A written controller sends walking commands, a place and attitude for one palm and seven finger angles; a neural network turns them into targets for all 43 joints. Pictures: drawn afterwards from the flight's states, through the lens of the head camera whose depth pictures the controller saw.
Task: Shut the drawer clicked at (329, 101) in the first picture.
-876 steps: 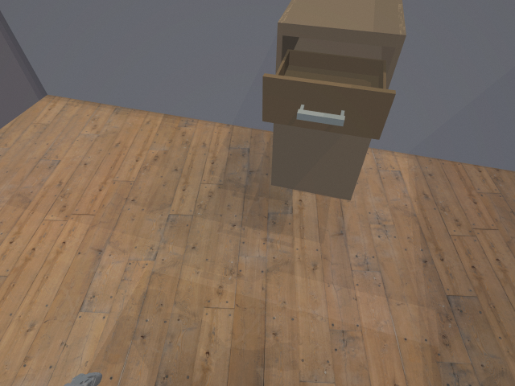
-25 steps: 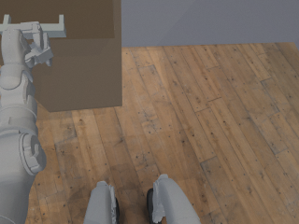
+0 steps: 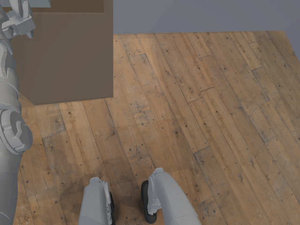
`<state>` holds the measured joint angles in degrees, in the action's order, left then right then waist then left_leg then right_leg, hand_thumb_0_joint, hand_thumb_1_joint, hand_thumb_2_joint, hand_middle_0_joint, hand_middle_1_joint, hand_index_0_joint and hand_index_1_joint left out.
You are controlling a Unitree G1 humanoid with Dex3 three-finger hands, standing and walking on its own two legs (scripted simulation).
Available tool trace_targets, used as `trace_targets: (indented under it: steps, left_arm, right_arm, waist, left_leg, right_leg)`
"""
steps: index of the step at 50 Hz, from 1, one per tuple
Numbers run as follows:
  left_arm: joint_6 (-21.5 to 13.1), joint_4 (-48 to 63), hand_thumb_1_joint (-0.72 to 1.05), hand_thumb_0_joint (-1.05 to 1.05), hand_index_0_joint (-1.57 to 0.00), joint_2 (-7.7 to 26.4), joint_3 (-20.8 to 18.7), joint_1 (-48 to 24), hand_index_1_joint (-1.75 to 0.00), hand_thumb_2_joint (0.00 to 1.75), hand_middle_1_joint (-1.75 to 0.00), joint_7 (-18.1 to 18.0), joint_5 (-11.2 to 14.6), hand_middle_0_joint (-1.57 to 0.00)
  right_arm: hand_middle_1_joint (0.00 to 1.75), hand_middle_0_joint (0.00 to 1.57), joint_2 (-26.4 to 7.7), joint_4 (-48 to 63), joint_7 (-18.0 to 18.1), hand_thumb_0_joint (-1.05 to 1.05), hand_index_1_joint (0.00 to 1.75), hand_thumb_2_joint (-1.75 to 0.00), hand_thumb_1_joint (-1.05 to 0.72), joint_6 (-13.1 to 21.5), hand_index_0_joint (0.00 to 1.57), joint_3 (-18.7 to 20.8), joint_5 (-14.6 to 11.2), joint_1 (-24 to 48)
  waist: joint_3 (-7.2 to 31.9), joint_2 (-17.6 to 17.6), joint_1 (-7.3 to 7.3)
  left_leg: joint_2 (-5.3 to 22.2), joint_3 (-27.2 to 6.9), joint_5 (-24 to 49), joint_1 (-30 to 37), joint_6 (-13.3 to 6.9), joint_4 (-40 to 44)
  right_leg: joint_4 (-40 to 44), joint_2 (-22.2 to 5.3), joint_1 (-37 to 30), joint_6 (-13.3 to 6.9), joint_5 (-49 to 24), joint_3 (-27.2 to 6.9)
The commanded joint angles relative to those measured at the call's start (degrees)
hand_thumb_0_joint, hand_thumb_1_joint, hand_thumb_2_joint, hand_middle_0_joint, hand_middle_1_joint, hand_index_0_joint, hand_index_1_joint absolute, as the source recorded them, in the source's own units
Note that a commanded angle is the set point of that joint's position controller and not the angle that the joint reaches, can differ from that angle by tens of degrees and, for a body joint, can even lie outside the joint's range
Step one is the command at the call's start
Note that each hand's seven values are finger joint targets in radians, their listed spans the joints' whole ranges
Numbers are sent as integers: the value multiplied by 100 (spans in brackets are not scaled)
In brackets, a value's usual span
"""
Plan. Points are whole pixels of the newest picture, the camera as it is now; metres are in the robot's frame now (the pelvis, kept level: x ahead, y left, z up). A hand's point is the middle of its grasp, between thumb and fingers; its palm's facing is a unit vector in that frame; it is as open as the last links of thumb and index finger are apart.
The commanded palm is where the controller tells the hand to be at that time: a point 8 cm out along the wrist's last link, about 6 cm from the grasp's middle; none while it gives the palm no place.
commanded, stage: push the drawer shut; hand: left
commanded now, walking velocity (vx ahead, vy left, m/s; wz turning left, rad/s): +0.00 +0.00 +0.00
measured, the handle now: out of the picture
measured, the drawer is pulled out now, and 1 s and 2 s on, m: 0.00 0.00 0.00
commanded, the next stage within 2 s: pull the fist back off the drawer in 0.12 s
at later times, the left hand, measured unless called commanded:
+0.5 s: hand (22, 16) +0.59 +0.21 +0.07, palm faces +0.06 -1.00 -0.04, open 3.3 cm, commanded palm +0.59 +0.20 +0.07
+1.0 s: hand (34, 20) +0.58 +0.19 +0.07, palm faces +0.07 -1.00 -0.03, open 3.2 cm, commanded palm +0.55 +0.22 +0.07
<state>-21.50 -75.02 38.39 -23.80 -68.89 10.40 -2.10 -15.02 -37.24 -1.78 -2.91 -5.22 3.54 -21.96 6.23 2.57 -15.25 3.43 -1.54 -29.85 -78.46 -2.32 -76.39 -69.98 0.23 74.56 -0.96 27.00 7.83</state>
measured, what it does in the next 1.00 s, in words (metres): stands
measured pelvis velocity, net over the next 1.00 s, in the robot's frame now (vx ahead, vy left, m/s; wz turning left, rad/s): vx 0.02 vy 0.00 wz -0.01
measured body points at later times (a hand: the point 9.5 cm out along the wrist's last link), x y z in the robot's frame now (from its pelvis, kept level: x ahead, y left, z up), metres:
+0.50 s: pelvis -0.02 +0.00 -0.01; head +0.19 +0.06 +0.38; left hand +0.58 +0.27 +0.07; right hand -0.05 -0.26 -0.09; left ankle +0.04 +0.09 -0.61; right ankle +0.05 -0.12 -0.61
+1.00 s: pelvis +0.02 +0.00 +0.02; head +0.21 +0.03 +0.42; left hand +0.57 +0.24 +0.07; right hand +0.01 -0.26 -0.09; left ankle +0.04 +0.09 -0.61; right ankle +0.05 -0.12 -0.61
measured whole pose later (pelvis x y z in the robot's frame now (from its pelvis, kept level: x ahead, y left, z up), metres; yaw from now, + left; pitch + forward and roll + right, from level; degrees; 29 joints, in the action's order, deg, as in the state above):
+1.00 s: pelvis +0.02 +0.00 +0.02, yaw -1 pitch +30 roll -5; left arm -21.3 -66.0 32.7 -25.4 -58.7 8.8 0.6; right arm -14.8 -35.0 -3.0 -3.4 -3.8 2.5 -21.2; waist 6.6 2.7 -13.5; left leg 4.0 0.3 -30.7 -72.8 -2.3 -72.8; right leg -66.9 1.1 70.1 -0.7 27.4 5.8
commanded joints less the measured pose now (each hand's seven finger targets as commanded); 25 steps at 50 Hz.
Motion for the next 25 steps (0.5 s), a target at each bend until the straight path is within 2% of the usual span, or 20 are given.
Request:
trace_targets:
  steps: [1, 3, 4, 6, 7, 8, 9, 10, 11, 12, 13, 14, 15, 18, 21, 22, 24, 25]
  left_arm:
    - [-335, 1574, 90, 0, -140, 1436, -24, -3907, -160, 90, -160, -285, 72, -140]
    - [-289, 1470, 90, 0, -140, 1339, 104, -3956, -160, 90, -160, -283, 63, -140]
    - [-296, 1512, 90, 0, -140, 1361, 117, -4052, -160, 90, -160, -276, 84, -140]
    - [-250, 1410, 90, 0, -140, 1491, 142, -4106, -160, 90, -160, -255, 66, -140]
    - [-198, 1342, 90, 0, -140, 1335, 268, -4090, -160, 90, -160, -240, 76, -140]
    - [-169, 1341, 90, 0, -140, 1384, 281, -4119, -160, 90, -160, -221, 87, -140]
    - [-178, 1384, 90, 0, -140, 1409, 278, -4171, -160, 90, -160, -215, 107, -140]
    - [-155, 1379, 90, 0, -140, 1479, 250, -4190, -160, 90, -160, -204, 108, -140]
    - [-155, 1452, 90, 0, -140, 1561, 264, -4260, -160, 90, -160, -198, 114, -140]
    - [-122, 1414, 90, 0, -140, 1472, 292, -4229, -160, 90, -160, -185, 127, -140]
    - [-108, 1438, 90, 0, -140, 1568, 215, -4208, -160, 90, -160, -177, 135, -140]
    - [-106, 1436, 90, 0, -140, 1529, 231, -4213, -160, 90, -160, -171, 107, -140]
    - [-47, 1302, 90, 0, -140, 1445, 257, -4135, -160, 90, -160, -168, 105, -140]
    - [47, 1169, 90, 0, -140, 1614, 140, -4043, -160, 90, -160, -170, 94, -140]
    - [64, 1299, 90, 0, -140, 1524, 207, -4097, -160, 90, -160, -169, 53, -140]
    - [65, 1394, 90, 0, -140, 1519, 173, -4126, -160, 90, -160, -181, 60, -140]
    - [63, 1463, 90, 0, -140, 1467, 127, -4044, -160, 90, -160, -188, 48, -140]
    - [66, 1519, 90, 0, -140, 1488, 83, -4001, -160, 90, -160, -192, 58, -140]
  right_arm:
    - [30, 20, -1272, 5, 135, 0, 30, -90, -90, 93, 20, 401, 35, -1397]
    - [30, 20, -1275, -16, 145, 0, 30, -90, -90, 130, 20, 384, 27, -1386]
    - [30, 20, -1275, -24, 156, 0, 30, -90, -90, 156, 20, 364, 40, -1402]
    - [30, 20, -1322, -48, 188, 0, 30, -90, -90, 198, 20, 333, 14, -1372]
    - [30, 20, -1304, -36, 199, 0, 30, -90, -90, 232, 20, 327, 3, -1356]
    - [30, 20, -1309, -57, 222, 0, 30, -90, -90, 268, 20, 307, -3, -1335]
    - [30, 20, -1314, -65, 238, 0, 30, -90, -90, 308, 20, 299, -2, -1362]
    - [30, 20, -1336, -65, 251, 0, 30, -90, -90, 343, 20, 289, -12, -1346]
    - [30, 20, -1349, -82, 277, 0, 30, -90, -90, 373, 20, 274, -18, -1344]
    - [30, 20, -1323, -72, 274, 0, 30, -90, -90, 404, 20, 277, -15, -1349]
    - [30, 20, -1329, -75, 276, 0, 30, -90, -90, 413, 20, 268, -7, -1376]
    - [30, 20, -1337, -56, 260, 0, 30, -90, -90, 429, 20, 281, -1, -1404]
    - [30, 20, -1331, -61, 247, 0, 30, -90, -90, 434, 20, 277, -15, -1362]
    - [30, 20, -1343, -11, 248, 0, 30, -90, -90, 427, 20, 253, -15, -1359]
    - [30, 20, -1344, 13, 230, 0, 30, -90, -90, 421, 20, 278, -2, -1371]
    - [30, 20, -1350, 12, 222, 0, 30, -90, -90, 414, 20, 289, 12, -1408]
    - [30, 20, -1339, 32, 180, 0, 30, -90, -90, 409, 20, 317, 23, -1425]
    - [30, 20, -1348, 29, 161, 0, 30, -90, -90, 393, 20, 320, 33, -1437]
  waist:
    - [3298, 1745, -559]
    - [3224, 1695, -637]
    - [3200, 1821, -657]
    - [3116, 1788, -688]
    - [3106, 1756, -733]
    - [3062, 1782, -739]
    - [3098, 1934, -755]
    - [3173, 1865, -759]
    - [3252, 1948, -769]
    - [3239, 1939, -754]
    - [3276, 1911, -720]
    - [3345, 2058, -712]
    - [3201, 1948, -724]
    - [3029, 1731, -694]
    - [3108, 1943, -667]
    - [3169, 1899, -672]
    - [3274, 2082, -598]
    - [3340, 2049, -558]
  left_leg:
    - [-33, -710, 1584, 3244, 31, 856]
    - [-24, -751, 1393, 3193, 26, 876]
    - [-27, -758, 1393, 3214, 22, 891]
    - [-10, -776, 1081, 3041, 19, 913]
    - [-24, -731, 987, 2935, -10, 891]
    - [-9, -704, 867, 2840, -18, 889]
    - [-9, -723, 904, 2938, -15, 915]
    - [-1, -746, 795, 2888, -16, 908]
    - [18, -756, 802, 2936, -17, 913]
    - [-6, -726, 832, 2888, -20, 892]
    - [-8, -708, 909, 2852, -18, 871]
    - [-6, -773, 961, 3005, 1, 886]
    - [0, -785, 824, 2911, 3, 889]
    - [-23, -714, 587, 2511, -31, 864]
    - [-3, -808, 616, 2757, 4, 918]
    - [9, -858, 690, 2873, 7, 928]
    - [16, -919, 804, 3121, 34, 955]
    - [17, -944, 876, 3188, 52, 963]
  right_leg:
    - [818, 262, -618, -52, -694, -407]
    - [837, 271, -529, -52, -597, -402]
    - [833, 263, -499, -60, -590, -399]
    - [822, 255, -436, -53, -434, -405]
    - [848, 255, -448, -42, -388, -431]
    - [860, 247, -469, -37, -336, -452]
    - [844, 245, -423, -46, -355, -436]
    - [832, 245, -416, -33, -305, -435]
    - [821, 238, -412, -30, -310, -443]
    - [841, 244, -478, -33, -327, -453]
    - [833, 246, -571, -40, -364, -446]
    - [779, 255, -426, -64, -373, -410]
    - [792, 248, -356, -53, -329, -397]
    - [823, 248, -534, -42, -186, -450]
    - [755, 232, -335, -61, -232, -386]
    - [737, 234, -314, -58, -285, -363]
    - [706, 232, -188, -81, -344, -330]
    - [700, 226, -232, -80, -386, -315]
